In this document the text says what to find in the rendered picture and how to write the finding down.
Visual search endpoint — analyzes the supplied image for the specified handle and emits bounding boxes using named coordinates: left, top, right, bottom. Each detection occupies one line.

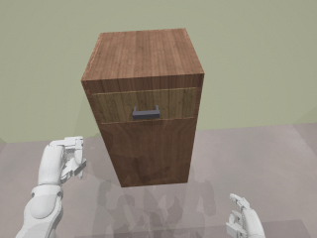
left=133, top=105, right=160, bottom=120

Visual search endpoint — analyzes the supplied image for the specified cabinet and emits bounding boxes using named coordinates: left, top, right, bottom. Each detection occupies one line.
left=80, top=28, right=205, bottom=187

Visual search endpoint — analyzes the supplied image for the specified robot left forearm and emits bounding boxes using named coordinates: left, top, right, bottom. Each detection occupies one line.
left=15, top=183, right=63, bottom=238

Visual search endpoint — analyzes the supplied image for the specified drawer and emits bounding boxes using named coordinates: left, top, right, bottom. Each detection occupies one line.
left=92, top=87, right=196, bottom=123

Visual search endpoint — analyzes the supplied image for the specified robot left hand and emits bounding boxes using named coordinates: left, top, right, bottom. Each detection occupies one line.
left=38, top=136, right=86, bottom=187

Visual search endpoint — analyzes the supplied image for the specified robot right hand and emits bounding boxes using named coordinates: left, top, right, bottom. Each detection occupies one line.
left=226, top=193, right=265, bottom=238

